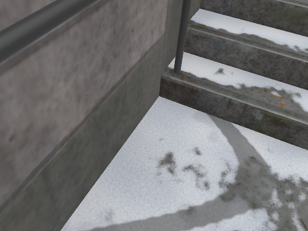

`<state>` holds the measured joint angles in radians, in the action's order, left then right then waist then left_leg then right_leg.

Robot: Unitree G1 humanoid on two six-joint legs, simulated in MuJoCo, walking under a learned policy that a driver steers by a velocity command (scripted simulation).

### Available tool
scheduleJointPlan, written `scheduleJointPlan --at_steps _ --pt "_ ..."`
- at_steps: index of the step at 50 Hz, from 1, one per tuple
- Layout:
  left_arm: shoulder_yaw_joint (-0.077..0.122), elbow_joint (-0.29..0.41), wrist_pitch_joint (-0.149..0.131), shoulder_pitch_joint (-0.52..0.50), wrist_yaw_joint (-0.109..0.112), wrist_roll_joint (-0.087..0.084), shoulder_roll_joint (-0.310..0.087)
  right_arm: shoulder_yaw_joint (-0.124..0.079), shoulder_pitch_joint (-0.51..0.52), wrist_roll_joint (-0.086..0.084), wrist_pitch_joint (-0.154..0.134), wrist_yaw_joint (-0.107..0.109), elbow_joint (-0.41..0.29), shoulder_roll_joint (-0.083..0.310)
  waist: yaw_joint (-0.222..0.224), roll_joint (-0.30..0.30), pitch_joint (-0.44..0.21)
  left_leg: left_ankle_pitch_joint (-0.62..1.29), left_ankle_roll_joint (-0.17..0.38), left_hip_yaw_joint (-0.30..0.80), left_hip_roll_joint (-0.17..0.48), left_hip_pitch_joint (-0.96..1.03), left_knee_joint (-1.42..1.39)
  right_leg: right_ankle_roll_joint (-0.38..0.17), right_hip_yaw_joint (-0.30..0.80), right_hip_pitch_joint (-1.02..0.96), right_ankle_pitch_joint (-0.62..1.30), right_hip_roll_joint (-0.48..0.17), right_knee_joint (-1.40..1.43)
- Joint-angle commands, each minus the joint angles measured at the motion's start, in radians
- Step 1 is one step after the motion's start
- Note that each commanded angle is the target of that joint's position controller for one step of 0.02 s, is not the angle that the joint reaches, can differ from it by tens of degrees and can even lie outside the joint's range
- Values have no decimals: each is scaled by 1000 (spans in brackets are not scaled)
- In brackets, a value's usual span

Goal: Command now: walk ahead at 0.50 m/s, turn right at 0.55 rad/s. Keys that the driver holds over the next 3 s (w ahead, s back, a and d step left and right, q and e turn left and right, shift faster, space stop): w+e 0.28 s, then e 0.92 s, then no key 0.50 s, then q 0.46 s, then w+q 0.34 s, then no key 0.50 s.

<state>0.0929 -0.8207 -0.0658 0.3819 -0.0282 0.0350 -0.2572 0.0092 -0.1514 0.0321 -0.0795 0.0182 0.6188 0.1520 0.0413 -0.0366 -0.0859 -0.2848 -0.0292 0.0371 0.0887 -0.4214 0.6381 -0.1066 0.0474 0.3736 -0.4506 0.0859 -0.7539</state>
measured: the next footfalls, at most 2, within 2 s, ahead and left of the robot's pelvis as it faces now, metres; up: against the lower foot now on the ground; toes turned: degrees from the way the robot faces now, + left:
right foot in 0.42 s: +0.38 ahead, -0.15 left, +0.00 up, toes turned -17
left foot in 0.98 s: +0.50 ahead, -0.01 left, +0.00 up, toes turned -42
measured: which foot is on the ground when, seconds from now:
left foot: down 0.00-0.40, up 0.42-0.96, down 0.98-1.00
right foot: up 0.00-0.40, down 0.42-1.00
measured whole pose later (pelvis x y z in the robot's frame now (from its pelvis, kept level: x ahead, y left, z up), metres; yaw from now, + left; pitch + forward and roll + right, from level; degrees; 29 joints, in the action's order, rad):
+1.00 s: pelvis +0.37 -0.06 +0.01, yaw -36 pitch +1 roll -1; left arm 0.09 -0.68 0.03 0.31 0.00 0.00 -0.31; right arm -0.02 -0.11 0.00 0.00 0.06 0.69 0.25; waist 0.05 -0.03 0.02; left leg -0.24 -0.01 0.08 -0.03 -0.32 0.53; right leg -0.08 0.27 0.30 -0.23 0.23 -0.54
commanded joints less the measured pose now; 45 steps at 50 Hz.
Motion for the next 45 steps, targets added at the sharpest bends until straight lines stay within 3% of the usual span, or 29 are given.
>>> scheduleJointPlan --at_steps 1,2,3,6,8,11,12,13,15,17,18,19,20,21,22,23,24,25,26,28,30,31,34,37,38,41,42,43,45 --pt "-4 166 -20 -163 -9 15 -29 -106 -336 24 -13 55 41 282 -151 311 46 -579 240 722 391 483 -509 -9 55 635 -67 -31 -484" --pt "-7 181 -19 -187 -18 -1 -22 -98 -266 18 -29 53 37 237 -110 211 100 -498 246 626 365 428 -469 -11 67 660 27 -74 -537" --pt "-11 182 -16 -210 -27 -11 -14 -92 -223 10 -42 43 51 206 -94 154 119 -354 212 468 309 395 -451 3 72 652 99 -93 -541" --pt "-6 202 6 -264 -42 17 -19 -82 -225 -7 -73 21 119 160 -72 125 108 -44 158 190 216 359 -470 30 39 616 219 -113 -559" --pt "-11 222 26 -323 -45 17 -7 -71 -270 -8 -83 15 167 118 -78 135 116 105 156 81 190 385 -491 43 30 621 304 -119 -488" --pt "-23 269 47 -390 -61 6 -2 -83 -283 -12 -77 15 198 163 -74 135 143 218 136 -47 176 353 -553 60 -35 514 395 -129 -266" --pt "-26 280 53 -406 -70 7 -1 -86 -279 -10 -76 17 204 176 -75 141 152 229 125 -89 173 339 -578 53 -72 453 418 -135 -182" --pt "-28 287 58 -433 -77 4 -2 -82 -290 -14 -71 18 214 159 -86 153 166 255 114 -124 171 340 -597 42 -95 401 441 -133 -105" --pt "-29 307 57 -460 -83 5 0 -90 -299 -14 -67 19 225 184 -80 158 199 357 90 -191 174 372 -575 13 -120 332 423 -124 0" --pt "-27 306 51 -424 -78 12 -7 -104 -304 -20 -52 21 234 235 -63 185 179 711 68 -249 173 431 -450 -18 -164 214 362 -78 93" --pt "-17 296 46 -371 -71 25 -28 -106 -320 -30 -43 27 242 245 -37 202 136 912 58 -255 184 462 -345 -38 -177 133 328 -36 126" --pt "0 263 44 -267 -64 20 -59 -114 -318 -35 -21 35 230 271 0 204 68 1052 58 -261 180 491 -167 -57 -189 29 278 18 176" --pt "17 219 29 -118 -49 25 -88 -127 -312 -48 -11 40 211 309 57 193 -10 1037 48 -276 162 416 62 -74 -174 -175 347 43 265" --pt "27 193 16 -29 -28 38 -117 -128 -318 -56 -11 36 181 299 109 124 -110 730 29 -258 123 245 320 -91 -79 -412 456 -24 306" --pt "37 221 2 -85 -1 38 -196 -98 -371 -34 -2 15 109 132 -23 -69 -206 -281 11 -216 27 -116 603 -127 219 -688 864 -318 172" --pt "66 252 9 -39 12 -2 -301 -101 -368 -59 11 12 51 194 17 -203 -378 -377 -2 -88 -97 -254 930 -326 599 -783 1241 -489 229" --pt "62 256 24 -44 30 -21 -250 -97 -277 -29 20 17 53 191 20 -24 -364 -204 12 6 -28 -256 954 -283 459 -702 1343 -432 251" --pt "44 252 24 -110 37 -25 -200 -84 -238 -29 16 19 55 180 -2 51 -251 -107 9 -1 -3 -238 865 -257 361 -548 1259 -402 279" --pt "23 248 18 -140 38 -20 -142 -78 -238 -15 16 16 74 179 -35 95 -181 -89 11 8 25 -215 770 -215 314 -436 1159 -345 306" --pt "-4 219 21 -141 35 -28 -99 -73 -237 20 50 9 78 180 -84 58 -82 -102 11 18 14 -137 638 -175 278 -248 1059 -281 377" --pt "7 181 21 -112 27 -28 -136 -65 -240 16 79 6 78 167 -104 0 -61 -96 -3 7 -12 -100 540 -146 237 -167 1079 -237 382" --pt "7 180 27 -115 28 -24 -136 -62 -219 19 84 6 82 160 -93 -12 -50 -83 -7 -1 -20 -121 532 -153 227 -160 1082 -222 387" --pt "6 185 36 -102 34 -24 -136 -61 -127 14 97 5 54 166 -70 -18 -45 -23 -16 -4 -35 -154 469 -144 247 -118 976 -204 387" --pt "22 170 52 -49 37 -27 -175 -60 -31 7 110 13 28 175 -38 -5 -18 24 -10 27 -43 -184 392 -98 351 -145 692 -217 417" --pt "18 180 53 -61 38 -14 -167 -60 -28 8 108 14 39 169 -27 -31 -6 33 -7 40 -43 -197 327 -94 363 -170 651 -209 420" --pt "14 180 60 -55 39 -19 -152 -60 63 -7 114 20 14 178 8 -70 24 26 -31 38 -64 -192 266 -98 380 -197 633 -174 379" --pt "16 178 60 -47 35 -18 -160 -59 82 -16 104 28 8 172 5 -50 25 -15 -27 29 -80 -161 250 -115 401 -182 668 -181 370" --pt "19 183 62 -42 33 -14 -166 -58 74 -16 97 30 9 175 8 -52 29 -35 -19 34 -88 -131 212 -117 415 -172 673 -176 367" --pt "22 191 67 -57 28 -2 -172 -63 63 -36 88 42 5 195 1 -88 26 -69 -2 45 -124 -40 102 -109 447 -171 636 -145 357"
